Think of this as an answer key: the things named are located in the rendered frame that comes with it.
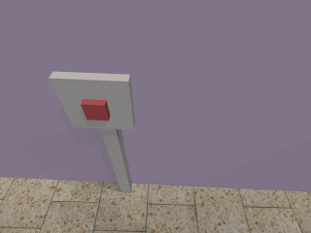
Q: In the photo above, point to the panel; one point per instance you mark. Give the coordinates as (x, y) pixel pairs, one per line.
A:
(72, 87)

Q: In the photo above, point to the button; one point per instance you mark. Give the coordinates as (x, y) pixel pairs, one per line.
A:
(96, 109)

